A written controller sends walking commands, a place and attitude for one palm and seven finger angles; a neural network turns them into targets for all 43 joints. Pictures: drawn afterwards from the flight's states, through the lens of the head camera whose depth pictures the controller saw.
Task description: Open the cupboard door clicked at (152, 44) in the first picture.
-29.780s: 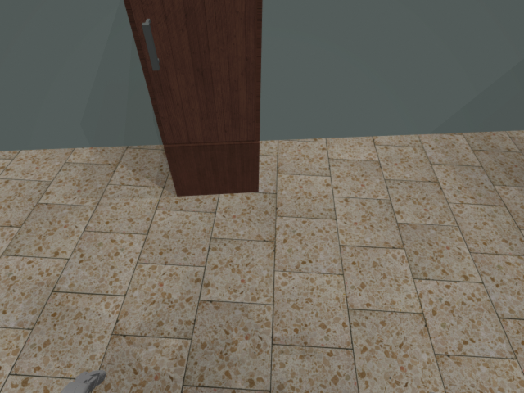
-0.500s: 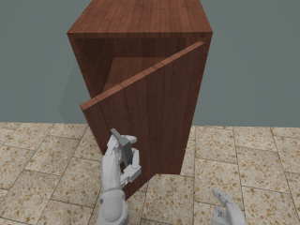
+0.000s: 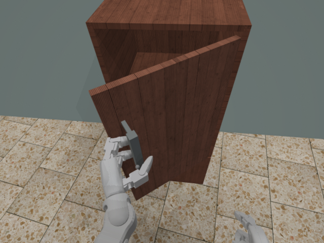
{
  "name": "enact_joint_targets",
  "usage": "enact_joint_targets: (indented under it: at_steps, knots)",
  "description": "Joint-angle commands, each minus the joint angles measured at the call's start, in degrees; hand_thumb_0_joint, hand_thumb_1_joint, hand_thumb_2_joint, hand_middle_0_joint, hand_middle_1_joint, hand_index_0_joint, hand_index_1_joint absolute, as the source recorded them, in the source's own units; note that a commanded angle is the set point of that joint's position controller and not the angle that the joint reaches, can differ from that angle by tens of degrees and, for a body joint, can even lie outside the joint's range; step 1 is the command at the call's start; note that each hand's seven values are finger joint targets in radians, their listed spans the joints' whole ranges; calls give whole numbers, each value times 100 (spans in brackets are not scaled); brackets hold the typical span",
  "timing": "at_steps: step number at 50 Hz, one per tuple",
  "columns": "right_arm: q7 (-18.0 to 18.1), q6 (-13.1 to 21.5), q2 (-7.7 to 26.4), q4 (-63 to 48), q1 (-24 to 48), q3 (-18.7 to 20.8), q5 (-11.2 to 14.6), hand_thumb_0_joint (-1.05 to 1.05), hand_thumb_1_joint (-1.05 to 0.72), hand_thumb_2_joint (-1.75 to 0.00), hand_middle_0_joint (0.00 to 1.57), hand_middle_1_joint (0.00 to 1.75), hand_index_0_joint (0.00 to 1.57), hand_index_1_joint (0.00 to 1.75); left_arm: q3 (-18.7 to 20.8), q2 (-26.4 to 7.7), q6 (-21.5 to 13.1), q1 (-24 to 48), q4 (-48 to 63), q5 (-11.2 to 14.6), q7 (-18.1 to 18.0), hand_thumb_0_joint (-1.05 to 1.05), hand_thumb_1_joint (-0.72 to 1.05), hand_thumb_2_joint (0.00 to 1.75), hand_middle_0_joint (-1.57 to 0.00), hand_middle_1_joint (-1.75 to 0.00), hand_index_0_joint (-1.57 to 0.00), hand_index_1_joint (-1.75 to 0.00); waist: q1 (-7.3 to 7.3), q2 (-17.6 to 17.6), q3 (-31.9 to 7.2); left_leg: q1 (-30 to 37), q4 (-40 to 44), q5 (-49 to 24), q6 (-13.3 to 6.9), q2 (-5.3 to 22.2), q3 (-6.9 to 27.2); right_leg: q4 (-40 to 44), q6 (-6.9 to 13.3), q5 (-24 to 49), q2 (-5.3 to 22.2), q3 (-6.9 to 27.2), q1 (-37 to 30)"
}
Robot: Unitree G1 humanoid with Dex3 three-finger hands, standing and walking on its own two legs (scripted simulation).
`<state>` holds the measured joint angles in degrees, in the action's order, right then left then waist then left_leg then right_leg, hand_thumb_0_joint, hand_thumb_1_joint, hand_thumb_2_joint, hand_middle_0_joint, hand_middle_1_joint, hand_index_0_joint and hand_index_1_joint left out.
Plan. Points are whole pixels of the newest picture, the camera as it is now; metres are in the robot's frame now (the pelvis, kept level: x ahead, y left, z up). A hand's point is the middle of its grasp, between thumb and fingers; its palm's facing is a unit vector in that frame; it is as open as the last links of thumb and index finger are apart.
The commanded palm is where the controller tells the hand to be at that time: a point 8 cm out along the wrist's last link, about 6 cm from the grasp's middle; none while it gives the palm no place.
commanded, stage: open thumb and fingers to let go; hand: left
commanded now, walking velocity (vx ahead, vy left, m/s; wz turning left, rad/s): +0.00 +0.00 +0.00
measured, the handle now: (132, 146) +0.34 +0.09 +0.06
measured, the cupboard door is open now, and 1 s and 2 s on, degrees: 38 41 41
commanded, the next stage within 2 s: slide the hand sideways off the handle in 0.50 s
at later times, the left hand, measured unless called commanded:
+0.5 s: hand (144, 166) +0.28 +0.06 +0.07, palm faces +0.26 -0.96 -0.04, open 15.3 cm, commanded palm +0.23 +0.09 +0.07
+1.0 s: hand (143, 184) +0.24 +0.05 +0.07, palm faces -0.14 -0.99 +0.03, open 16.5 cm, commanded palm +0.21 +0.11 +0.07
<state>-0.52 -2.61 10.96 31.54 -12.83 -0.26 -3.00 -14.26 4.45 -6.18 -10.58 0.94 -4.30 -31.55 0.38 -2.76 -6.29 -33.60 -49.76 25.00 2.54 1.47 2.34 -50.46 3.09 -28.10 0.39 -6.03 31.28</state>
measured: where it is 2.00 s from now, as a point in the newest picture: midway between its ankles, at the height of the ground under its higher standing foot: outside the picture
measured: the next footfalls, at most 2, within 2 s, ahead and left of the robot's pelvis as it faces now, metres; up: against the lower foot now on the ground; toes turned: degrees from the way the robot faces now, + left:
none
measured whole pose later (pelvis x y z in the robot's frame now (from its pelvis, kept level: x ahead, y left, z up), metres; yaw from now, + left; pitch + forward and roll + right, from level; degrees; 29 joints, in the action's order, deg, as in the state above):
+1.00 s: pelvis -0.02 +0.03 +0.00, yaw -2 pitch +7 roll +0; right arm 0.1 3.1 12.3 27.8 -15.1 -1.3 -0.1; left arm -15.7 0.0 -12.5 -10.1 0.3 1.0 -6.8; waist 0.6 -2.1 -4.7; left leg -34.6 -51.2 23.9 0.4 0.5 -0.1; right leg -52.0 1.2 -26.3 1.5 -3.6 33.0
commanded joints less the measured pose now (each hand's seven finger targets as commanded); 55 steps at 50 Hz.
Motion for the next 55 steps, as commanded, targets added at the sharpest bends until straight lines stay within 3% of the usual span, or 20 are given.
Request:
enact_joint_targets:
  at_steps: [1, 4, 6, 16, 20, 24, 30, 31, 32, 33, 34, 35, 37, 39, 41, 44, 47, 49, 51, 55]
  knots:
    - [11, 489, 418, -889, 532, 205, -4, 0, -90, -90, 20, 30, 20, 30, -600, 946, -633, 1223, 1428, -248, 53, 0, -29, 39, -32, -122, -32, -122, 167, 650, -1189, 569, 143, -1531, -311, -213, -108, 748, -250, 2626, 56, 418, -414]
    - [28, 575, 434, -863, 508, 219, -2, 0, -90, -90, 20, 30, 20, 30, -540, 888, -723, 1242, 1308, -215, 40, 0, -50, 30, -30, -120, -30, -120, 118, 727, -1311, 468, 125, -1387, -309, -236, -108, 731, -242, 2340, 52, 434, -379]
    - [32, 614, 435, -869, 494, 231, 3, 0, -90, -90, 20, 30, 20, 30, -536, 924, -700, 1249, 1183, -218, 3, 0, -50, 30, -30, -120, -30, -120, 87, 705, -1356, 482, 134, -1380, -316, -238, -114, 738, -227, 2266, 35, 419, -378]
    - [55, 568, 430, -842, 655, 176, -6, 0, -90, -90, 20, 30, 20, 30, -334, 936, -448, 1829, 726, -181, -244, 0, -50, 30, -22, -70, -22, -70, 32, 655, -1010, 497, 296, -1112, -303, -238, -147, 966, -166, 1501, -23, 367, -230]
    - [5, 574, 406, -845, 656, 162, -24, 0, -90, -90, 20, 30, 20, 30, -526, 1174, -441, 1862, 601, -229, -253, 0, -50, 30, -18, -50, -18, -50, 64, 656, -1066, 528, 297, -1145, -300, -218, -140, 871, -148, 1506, -60, 277, -168]
    - [-15, 560, 393, -829, 696, 167, -7, 0, -90, -90, 20, 30, 20, 30, -520, 1168, -461, 2003, 596, -234, -277, 0, -50, 30, -15, -30, -15, -30, 56, 623, -1123, 561, 303, -1126, -290, -210, -124, 830, -126, 1449, -79, 247, -144]
    - [-1, 513, 371, -806, 841, 145, -4, 0, -90, -90, 20, 30, 20, 30, -469, 1199, -383, 2298, 507, -176, -374, 0, -50, 30, -15, -30, -15, -30, 41, 659, -1164, 549, 290, -1023, -285, -229, -128, 879, -130, 1255, -76, 265, -123]
    - [-54, 484, 599, -591, 377, 124, 5, 0, -90, -90, 20, 30, 20, 30, -1662, 501, -618, 2331, 396, -780, 862, 0, -50, 30, -15, -30, -15, -30, 564, 1004, -679, 565, 289, -1165, -419, -269, -100, 787, -156, 1832, -47, 453, 153]
    - [-19, 495, 588, -812, 302, 206, 70, 0, -90, -90, 20, 30, 20, 30, -1132, 33, -893, 2527, 897, -531, 1548, 0, -50, 30, -15, -30, -15, -30, 332, 629, -1324, 682, 255, -1344, -446, -282, -145, 670, -128, 2200, -20, 485, -125]
    - [28, 478, 595, -879, 299, 192, 87, 0, -90, -90, 20, 30, 20, 30, -992, -224, -1039, 2313, 911, -417, 1978, 0, -50, 30, -15, -30, -15, -30, 209, 513, -1557, 733, 237, -1505, -463, -310, -170, 589, -111, 2503, 8, 525, -391]
    - [55, 506, 579, -950, 348, 178, 119, 0, -90, -90, 20, 30, 20, 30, -965, -275, -1145, 2263, 1048, -290, 2327, 0, -50, 30, -15, -30, -15, -30, 197, 378, -1678, 752, 205, -1519, -463, -314, -196, 582, -127, 2584, 36, 555, -438]
    - [72, 566, 576, -973, 301, 152, 143, 0, -90, -90, 20, 30, 20, 30, -1037, -235, -1222, 2273, 1038, -137, 2677, 0, -50, 30, -15, -30, -15, -30, 302, 503, -1594, 745, 190, -1453, -477, -314, -170, 602, -155, 2543, 44, 550, -399]
    - [95, 677, 563, -1120, 332, 106, 247, 0, -90, -90, 20, 30, 20, 30, -984, -73, -1247, 1975, 968, 326, 3141, 0, -50, 30, -15, -30, -15, -30, 311, 500, -1297, 698, 267, -1132, -458, -289, -139, 719, -157, 2035, 0, 497, -267]
    - [139, 782, 581, -1213, 437, 65, 323, 0, -90, -90, 20, 30, 20, 30, -700, -44, -1160, 1735, 973, 747, 3188, 0, -50, 30, -15, -30, -15, -30, 230, 664, -977, 555, 393, -675, -418, -294, -117, 967, -187, 1304, -12, 489, -219]
    - [157, 873, 606, -1281, 539, 63, 347, 0, -90, -90, 20, 30, 20, 30, -436, -90, -1078, 1627, 1100, 906, 3033, 0, -50, 30, -15, -30, -15, -30, 104, 841, -903, 579, 516, -551, -392, -289, -80, 1045, -178, 939, -31, 420, -243]
    - [122, 921, 602, -1322, 452, 74, 329, 0, -90, -90, 20, 30, 20, 30, -219, -170, -992, 1167, 1146, 814, 2715, 0, -50, 30, -15, -30, -15, -30, 23, 981, -763, 533, 563, -559, -366, -275, -99, 1005, -198, 905, -40, 370, -182]
    - [57, 912, 593, -1354, 391, 100, 273, 0, -90, -90, 20, 30, 20, 30, -123, -352, -1047, 933, 1342, 469, 2463, 0, -50, 30, -15, -30, -15, -30, -45, 628, -827, 553, 538, -756, -357, -261, -129, 781, -157, 1117, -39, 333, -99]
    - [17, 891, 591, -1369, 329, 118, 245, 0, -90, -90, 20, 30, 20, 30, -53, -484, -1087, 753, 1421, 330, 2419, 0, -50, 30, -15, -30, -15, -30, -59, 615, -855, 483, 461, -804, -358, -261, -167, 722, -156, 1222, -34, 382, -96]
    - [8, 835, 606, -1404, 300, 120, 241, 0, -90, -90, 20, 30, 20, 30, 102, -682, -1073, 373, 1437, 270, 2439, 0, -50, 30, -15, -30, -15, -30, -135, 609, -856, 425, 466, -881, -354, -256, -181, 692, -129, 1310, -51, 394, -203]
    - [22, 796, 576, -1498, 291, 106, 258, 0, -90, -90, 20, 30, 20, 30, 136, -687, -1035, 84, 1820, 427, 2595, 0, -50, 30, -15, -30, -15, -30, -90, 522, -897, 449, 416, -971, -347, -256, -225, 681, -152, 1548, -67, 410, -272]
